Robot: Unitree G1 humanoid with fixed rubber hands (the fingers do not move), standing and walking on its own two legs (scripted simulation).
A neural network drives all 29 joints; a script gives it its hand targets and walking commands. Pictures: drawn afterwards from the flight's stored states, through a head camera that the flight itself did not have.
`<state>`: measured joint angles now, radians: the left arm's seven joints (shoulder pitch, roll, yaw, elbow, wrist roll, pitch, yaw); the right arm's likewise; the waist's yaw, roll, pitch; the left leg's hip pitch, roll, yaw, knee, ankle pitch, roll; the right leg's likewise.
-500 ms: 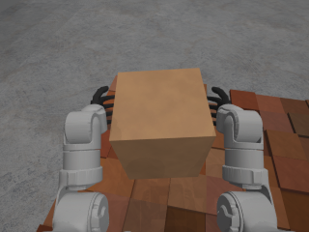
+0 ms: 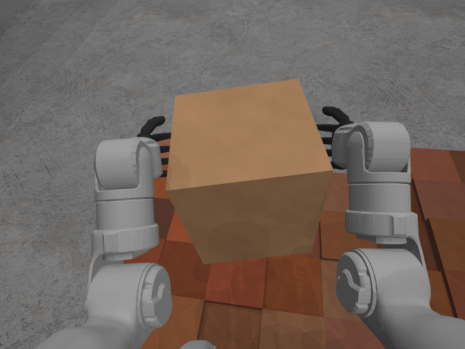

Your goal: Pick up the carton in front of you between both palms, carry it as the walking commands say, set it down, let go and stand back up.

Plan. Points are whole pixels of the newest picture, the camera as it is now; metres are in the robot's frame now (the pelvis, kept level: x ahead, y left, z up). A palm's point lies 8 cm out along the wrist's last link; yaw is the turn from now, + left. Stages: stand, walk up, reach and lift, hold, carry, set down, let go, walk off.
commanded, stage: carry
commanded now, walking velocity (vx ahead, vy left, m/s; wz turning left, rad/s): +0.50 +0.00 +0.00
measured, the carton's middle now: (247, 178) +0.40 +0.00 +0.06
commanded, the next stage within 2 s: none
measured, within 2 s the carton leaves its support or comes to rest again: neither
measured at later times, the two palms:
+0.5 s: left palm (181, 76) +0.67 +0.15 +0.09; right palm (311, 65) +0.68 -0.15 +0.10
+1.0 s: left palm out of the picture +1.00 +0.13 +0.13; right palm out of the picture +0.99 -0.16 +0.13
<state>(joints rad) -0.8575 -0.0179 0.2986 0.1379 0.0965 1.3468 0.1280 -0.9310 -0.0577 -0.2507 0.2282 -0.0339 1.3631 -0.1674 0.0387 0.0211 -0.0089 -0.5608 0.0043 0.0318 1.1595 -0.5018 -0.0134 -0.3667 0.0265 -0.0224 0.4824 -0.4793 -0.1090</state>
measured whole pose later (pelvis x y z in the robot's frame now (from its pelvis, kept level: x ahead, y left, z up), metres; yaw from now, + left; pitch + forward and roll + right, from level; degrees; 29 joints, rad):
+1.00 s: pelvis +0.64 -0.01 +0.00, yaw +1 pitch +2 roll +2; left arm -0.73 0.01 0.22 0.28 0.08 1.26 0.12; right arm -0.72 0.03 -0.22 0.26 -0.14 1.25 -0.12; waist -0.03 -0.03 -0.06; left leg -0.31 -0.01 0.11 0.57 -0.13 0.12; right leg -0.39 0.01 -0.03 1.12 -0.47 0.04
